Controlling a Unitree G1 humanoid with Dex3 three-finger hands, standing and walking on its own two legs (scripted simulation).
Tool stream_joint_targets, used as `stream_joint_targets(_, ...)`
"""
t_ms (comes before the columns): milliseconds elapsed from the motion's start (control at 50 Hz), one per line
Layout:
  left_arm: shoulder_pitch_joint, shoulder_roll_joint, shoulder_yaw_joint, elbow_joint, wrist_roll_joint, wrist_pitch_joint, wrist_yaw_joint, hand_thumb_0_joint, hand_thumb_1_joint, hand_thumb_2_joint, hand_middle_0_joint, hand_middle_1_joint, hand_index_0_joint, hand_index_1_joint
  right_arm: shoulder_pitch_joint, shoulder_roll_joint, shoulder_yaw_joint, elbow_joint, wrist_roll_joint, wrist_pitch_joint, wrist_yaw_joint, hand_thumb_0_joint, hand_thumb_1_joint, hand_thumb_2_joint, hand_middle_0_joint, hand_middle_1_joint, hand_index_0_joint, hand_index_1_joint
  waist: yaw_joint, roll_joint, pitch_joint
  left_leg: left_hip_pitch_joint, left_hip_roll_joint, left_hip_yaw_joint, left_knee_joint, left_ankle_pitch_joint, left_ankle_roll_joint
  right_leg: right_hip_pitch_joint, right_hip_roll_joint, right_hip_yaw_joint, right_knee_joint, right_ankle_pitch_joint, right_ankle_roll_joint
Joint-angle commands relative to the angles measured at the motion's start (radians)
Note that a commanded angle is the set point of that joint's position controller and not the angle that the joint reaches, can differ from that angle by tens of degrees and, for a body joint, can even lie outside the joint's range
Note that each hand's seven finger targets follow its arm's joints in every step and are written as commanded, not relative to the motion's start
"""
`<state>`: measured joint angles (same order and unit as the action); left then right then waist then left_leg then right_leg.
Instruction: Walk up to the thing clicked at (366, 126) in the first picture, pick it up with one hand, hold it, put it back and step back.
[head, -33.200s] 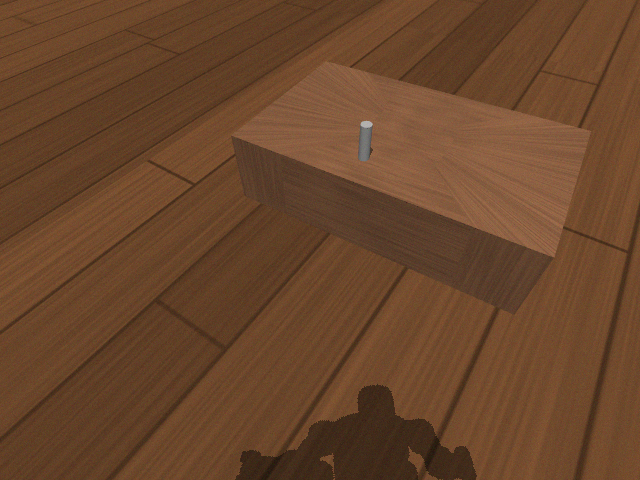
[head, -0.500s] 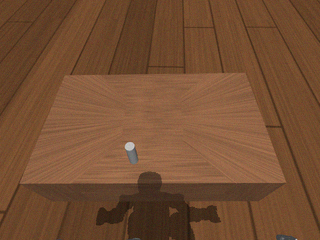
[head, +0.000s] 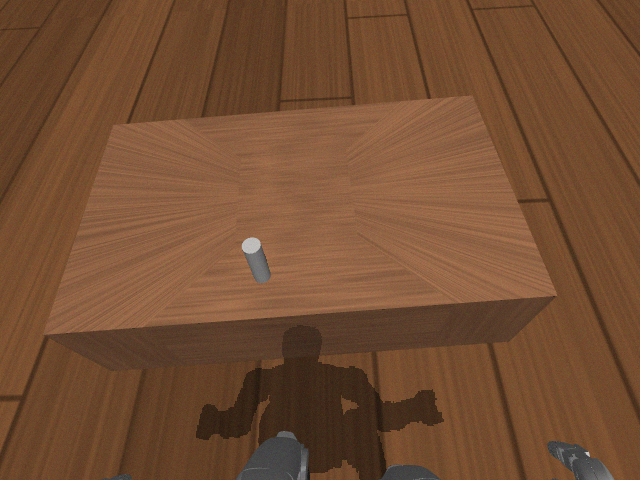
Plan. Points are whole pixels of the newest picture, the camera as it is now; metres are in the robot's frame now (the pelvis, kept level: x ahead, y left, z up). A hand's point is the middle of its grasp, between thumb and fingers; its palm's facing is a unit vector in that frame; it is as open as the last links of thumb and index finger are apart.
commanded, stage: step back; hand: left
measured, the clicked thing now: (257, 261) +0.60 +0.18 -0.35
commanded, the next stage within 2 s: none
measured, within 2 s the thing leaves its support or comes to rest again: neither
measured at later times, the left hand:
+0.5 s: hand out of the picture -0.04 +0.29 -0.14, palm faces +0.05 -0.92 -0.38, open 7.4 cm
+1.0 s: hand out of the picture -0.20 +0.27 -0.13, palm faces +0.05 -0.90 -0.44, open 7.4 cm
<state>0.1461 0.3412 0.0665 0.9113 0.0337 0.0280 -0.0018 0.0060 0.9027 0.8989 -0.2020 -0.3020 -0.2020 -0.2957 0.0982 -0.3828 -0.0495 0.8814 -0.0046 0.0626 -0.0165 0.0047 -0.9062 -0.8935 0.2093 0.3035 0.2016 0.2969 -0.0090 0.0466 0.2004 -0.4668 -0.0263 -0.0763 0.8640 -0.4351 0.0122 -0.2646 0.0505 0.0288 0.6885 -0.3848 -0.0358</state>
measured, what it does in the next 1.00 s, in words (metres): walks backwards: left foot, then right foot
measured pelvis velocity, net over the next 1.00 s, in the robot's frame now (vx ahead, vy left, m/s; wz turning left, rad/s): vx -0.31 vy -0.01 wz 0.08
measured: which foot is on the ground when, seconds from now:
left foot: up 0.00-0.26, down 0.28-0.68, up 0.70-0.98, down 1.00-1.00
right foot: down 0.00-0.30, up 0.32-0.64, down 0.66-1.00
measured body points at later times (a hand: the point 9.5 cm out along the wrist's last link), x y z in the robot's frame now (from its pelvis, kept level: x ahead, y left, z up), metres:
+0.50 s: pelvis -0.13 +0.01 +0.01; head -0.08 +0.03 +0.46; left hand -0.05 +0.34 -0.11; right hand +0.00 -0.29 -0.09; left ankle -0.08 +0.13 -0.72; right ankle -0.16 -0.13 -0.63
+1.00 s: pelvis -0.31 -0.01 +0.00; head -0.24 -0.01 +0.44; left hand -0.20 +0.32 -0.10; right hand -0.22 -0.33 -0.13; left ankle -0.32 +0.11 -0.72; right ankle -0.23 -0.13 -0.72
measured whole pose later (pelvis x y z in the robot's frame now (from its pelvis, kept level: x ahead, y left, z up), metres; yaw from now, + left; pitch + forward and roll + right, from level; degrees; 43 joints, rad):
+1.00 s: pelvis -0.31 -0.01 +0.00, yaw +5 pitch -2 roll +1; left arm 0.12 0.39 0.07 0.78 0.03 0.04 0.02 0.01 0.90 0.90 -0.20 -0.30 -0.20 -0.30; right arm 0.21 -0.40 -0.06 0.89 -0.02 0.05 -0.01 0.01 -0.91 -0.89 0.21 0.30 0.20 0.30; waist 0.00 0.00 0.19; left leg -0.25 -0.05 -0.04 0.65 -0.35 0.01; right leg -0.40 -0.07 -0.02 0.72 -0.28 0.01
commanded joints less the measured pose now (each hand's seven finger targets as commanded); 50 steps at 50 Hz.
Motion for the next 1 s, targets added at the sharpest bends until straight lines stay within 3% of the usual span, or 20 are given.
stream_joint_targets(0, -0.086, 0.277, 0.076, -0.14, -0.013, -0.034, 0.03, 0.0, 0.9, 0.9, -0.2, -0.3, -0.2, -0.3, 0.074, -0.196, -0.047, -0.047, 0.021, -0.025, -0.02, 0.0, -0.9, -0.9, 0.2, 0.3, 0.2, 0.3, -0.024, -0.136, -0.169, -0.035, -0.108, -0.135, 0.356, -0.076, -0.006, 0.026, -0.29, 0.253, -0.253, 0.659, -0.189)
stream_joint_targets(160, 0.063, 0.248, 0.072, -0.171, -0.004, -0.015, 0.046, 0.0, 0.9, 0.9, -0.2, -0.3, -0.2, -0.3, 0.038, -0.167, -0.036, -0.091, -0.001, -0.04, -0.018, 0.0, -0.9, -0.9, 0.2, 0.3, 0.2, 0.3, 0.078, -0.22, -0.242, -0.013, -0.033, -0.008, -0.038, -0.088, -0.025, 0.279, -0.292, 0.208, -0.152, 0.744, -0.185)
stream_joint_targets(200, 0.028, 0.266, 0.072, -0.192, -0.012, -0.008, 0.04, 0.0, 0.9, 0.9, -0.2, -0.3, -0.2, -0.3, 0.095, -0.165, -0.042, -0.076, -0.006, -0.044, -0.012, 0.0, -0.9, -0.9, 0.2, 0.3, 0.2, 0.3, 0.042, -0.266, -0.269, 0.093, -0.014, 0.04, -0.192, -0.025, -0.006, 0.224, -0.285, 0.211, -0.127, 0.693, -0.165)
stream_joint_targets(240, -0.012, 0.271, 0.064, -0.211, -0.022, 0.002, 0.031, 0.0, 0.9, 0.9, -0.2, -0.3, -0.2, -0.3, 0.157, -0.172, -0.053, -0.048, -0.013, -0.052, -0.007, 0.0, -0.9, -0.9, 0.2, 0.3, 0.2, 0.3, -0.005, -0.207, -0.284, 0.248, -0.002, 0.067, -0.425, 0.23, 0.008, 0.114, -0.251, 0.176, -0.068, 0.571, -0.11)
stream_joint_targets(260, 0.001, 0.236, 0.052, -0.217, -0.023, 0.008, 0.029, 0.0, 0.9, 0.9, -0.2, -0.3, -0.2, -0.3, 0.137, -0.214, -0.069, -0.057, -0.028, -0.056, -0.006, 0.0, -0.9, -0.9, 0.2, 0.3, 0.2, 0.3, 0.002, -0.103, -0.275, 0.314, 0.093, -0.079, -0.444, 0.323, 0.048, -0.018, -0.186, 0.156, -0.016, 0.38, -0.055)
stream_joint_targets(280, 0.005, 0.196, 0.044, -0.223, -0.029, 0.007, 0.028, 0.0, 0.9, 0.9, -0.2, -0.3, -0.2, -0.3, 0.103, -0.307, -0.087, -0.08, -0.036, -0.056, 0.001, 0.0, -0.9, -0.9, 0.2, 0.3, 0.2, 0.3, -0.008, 0.135, -0.264, 0.353, 0.298, -0.351, -0.497, 0.426, 0.157, -0.194, -0.006, 0.064, 0.148, 0.027, 0.003)
stream_joint_targets(300, -0.062, 0.232, 0.07, -0.214, -0.027, 0.008, 0.041, 0.0, 0.9, 0.9, -0.2, -0.3, -0.2, -0.3, 0.093, -0.369, -0.098, -0.085, -0.029, -0.056, 0.007, 0.0, -0.9, -0.9, 0.2, 0.3, 0.2, 0.3, -0.056, 0.196, -0.237, 0.18, 0.428, -0.468, -0.544, 0.525, 0.292, -0.145, 0.056, 0.103, 0.38, -0.289, 0.021)
stream_joint_targets(340, -0.018, 0.231, 0.072, -0.185, -0.028, 0.01, 0.044, 0.0, 0.9, 0.9, -0.2, -0.3, -0.2, -0.3, 0.017, -0.275, -0.072, -0.096, -0.028, -0.059, 0.0, 0.0, -0.9, -0.9, 0.2, 0.3, 0.2, 0.3, 0.004, 0.036, -0.217, 0.221, 0.354, -0.3, -0.488, 0.596, 0.261, -0.198, 0.053, 0.192, 0.556, -0.209, 0.009)
stream_joint_targets(380, 0.059, 0.232, 0.074, -0.153, -0.033, 0.007, 0.037, 0.0, 0.9, 0.9, -0.2, -0.3, -0.2, -0.3, -0.025, -0.236, -0.063, -0.112, -0.026, -0.061, -0.01, 0.0, -0.9, -0.9, 0.2, 0.3, 0.2, 0.3, 0.042, 0.066, -0.202, 0.241, 0.298, -0.192, -0.448, 0.601, 0.227, -0.224, 0.048, 0.162, 0.603, -0.139, 0.021)
stream_joint_targets(520, 0.074, 0.211, 0.065, -0.156, -0.021, -0.001, 0.017, 0.0, 0.9, 0.9, -0.2, -0.3, -0.2, -0.3, 0.035, -0.241, -0.071, -0.133, -0.028, -0.053, -0.008, 0.0, -0.9, -0.9, 0.2, 0.3, 0.2, 0.3, -0.019, 0.121, -0.233, 0.342, 0.279, -0.15, -0.421, 0.497, 0.246, -0.151, -0.006, 0.062, 0.24, -0.13, 0.072)
stream_joint_targets(620, 0.247, 0.214, 0.075, -0.066, -0.008, -0.018, 0.01, 0.0, 0.9, 0.9, -0.2, -0.3, -0.2, -0.3, -0.014, -0.259, -0.072, -0.149, -0.014, -0.021, 0.0, 0.0, -0.9, -0.9, 0.2, 0.3, 0.2, 0.3, 0.044, 0.138, -0.306, 0.174, 0.208, -0.098, -0.332, 0.279, 0.126, 0.149, -0.026, -0.033, -0.268, 0.104, 0.012)
stream_joint_targets(640, 0.215, 0.27, 0.089, -0.081, 0.014, -0.024, 0.011, 0.0, 0.9, 0.9, -0.2, -0.3, -0.2, -0.3, 0.012, -0.21, -0.059, -0.151, -0.007, -0.019, 0.004, 0.0, -0.9, -0.9, 0.2, 0.3, 0.2, 0.3, 0.028, -0.018, -0.263, -0.005, 0.123, -0.07, -0.225, 0.127, 0.06, 0.185, -0.138, 0.18, -0.309, 0.019, -0.028)
stream_joint_targets(660, 0.156, 0.39, 0.12, -0.117, 0.009, -0.02, 0.009, 0.0, 0.9, 0.9, -0.2, -0.3, -0.2, -0.3, -0.045, -0.159, -0.05, -0.179, 0.002, -0.024, -0.003, 0.0, -0.9, -0.9, 0.2, 0.3, 0.2, 0.3, 0.066, -0.304, -0.192, -0.109, -0.084, 0.004, 0.009, -0.099, -0.006, 0.023, -0.37, 0.47, -0.403, 0.027, -0.163)
stream_joint_targets(680, 0.085, 0.432, 0.122, -0.158, 0.014, -0.022, 0.015, 0.0, 0.9, 0.9, -0.2, -0.3, -0.2, -0.3, -0.065, -0.204, -0.065, -0.171, -0.005, -0.019, -0.015, 0.0, -0.9, -0.9, 0.2, 0.3, 0.2, 0.3, 0.085, -0.312, -0.127, -0.042, -0.05, -0.09, 0.235, -0.163, -0.029, -0.186, -0.503, 0.596, -0.45, 0.057, -0.277)
stream_joint_targets(740, -0.111, 0.3, 0.09, -0.191, 0.009, -0.028, 0.031, 0.0, 0.9, 0.9, -0.2, -0.3, -0.2, -0.3, 0.078, -0.206, -0.065, -0.102, 0.011, -0.024, -0.012, 0.0, -0.9, -0.9, 0.2, 0.3, 0.2, 0.3, -0.044, -0.151, -0.126, 0.005, -0.096, -0.11, 0.386, -0.018, -0.014, -0.156, -0.301, 0.204, -0.297, 0.347, -0.171)
stream_joint_targets(860, 0.044, 0.281, 0.081, -0.181, 0.011, -0.014, 0.045, 0.0, 0.9, 0.9, -0.2, -0.3, -0.2, -0.3, 0.056, -0.175, -0.046, -0.12, -0.009, -0.035, -0.014, 0.0, -0.9, -0.9, 0.2, 0.3, 0.2, 0.3, 0.065, -0.238, -0.204, -0.029, -0.032, -0.013, 0.034, -0.102, -0.03, 0.177, -0.318, 0.199, -0.191, 0.545, -0.173)
stream_joint_targets(900, 0.035, 0.28, 0.077, -0.188, 0.0, -0.008, 0.046, 0.0, 0.9, 0.9, -0.2, -0.3, -0.2, -0.3, 0.096, -0.17, -0.047, -0.105, -0.012, -0.041, -0.01, 0.0, -0.9, -0.9, 0.2, 0.3, 0.2, 0.3, 0.053, -0.256, -0.248, 0.044, -0.003, 0.034, -0.163, -0.069, -0.016, 0.221, -0.313, 0.193, -0.136, 0.589, -0.153)
stream_joint_targets(940, -0.008, 0.283, 0.065, -0.199, -0.014, 0.007, 0.039, 0.0, 0.9, 0.9, -0.2, -0.3, -0.2, -0.3, 0.178, -0.174, -0.059, -0.062, -0.019, -0.046, -0.007, 0.0, -0.9, -0.9, 0.2, 0.3, 0.2, 0.3, 0.009, -0.215, -0.279, 0.212, -0.014, 0.099, -0.441, 0.179, 0.003, 0.143, -0.272, 0.138, -0.041, 0.559, -0.111)
stream_joint_targets(960, 0.016, 0.252, 0.053, -0.2, -0.016, 0.013, 0.036, 0.0, 0.9, 0.9, -0.2, -0.3, -0.2, -0.3, 0.167, -0.198, -0.069, -0.062, -0.024, -0.05, -0.008, 0.0, -0.9, -0.9, 0.2, 0.3, 0.2, 0.3, 0.022, -0.15, -0.275, 0.292, 0.051, -0.009, -0.47, 0.298, 0.027, 0.037, -0.232, 0.127, 0.003, 0.441, -0.063)
stream_joint_targets(980, 0.043, 0.217, 0.041, -0.205, -0.023, 0.013, 0.031, 0.0, 0.9, 0.9, -0.2, -0.3, -0.2, -0.3, 0.149, -0.284, -0.088, -0.074, -0.039, -0.05, -0.008, 0.0, -0.9, -0.9, 0.2, 0.3, 0.2, 0.3, 0.029, 0.049, -0.273, 0.36, 0.264, -0.297, -0.479, 0.454, 0.113, -0.153, -0.103, 0.052, 0.151, 0.184, -0.004)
